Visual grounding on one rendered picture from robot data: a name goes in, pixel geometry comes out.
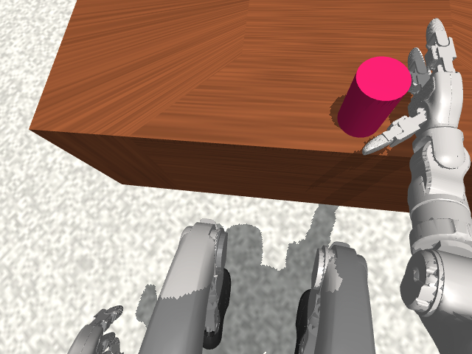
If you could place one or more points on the left robot foot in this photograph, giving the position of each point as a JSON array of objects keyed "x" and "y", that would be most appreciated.
[{"x": 213, "y": 339}]

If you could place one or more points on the right robot foot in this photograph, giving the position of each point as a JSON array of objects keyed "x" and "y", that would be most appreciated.
[{"x": 301, "y": 321}]

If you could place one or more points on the left robot hand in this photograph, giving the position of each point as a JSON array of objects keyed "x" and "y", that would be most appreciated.
[{"x": 90, "y": 339}]

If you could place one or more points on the right robot hand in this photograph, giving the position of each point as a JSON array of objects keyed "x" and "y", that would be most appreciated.
[{"x": 437, "y": 97}]

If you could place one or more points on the can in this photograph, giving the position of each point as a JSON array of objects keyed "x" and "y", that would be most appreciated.
[{"x": 378, "y": 86}]

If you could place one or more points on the right robot arm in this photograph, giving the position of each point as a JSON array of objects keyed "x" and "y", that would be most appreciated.
[{"x": 437, "y": 283}]

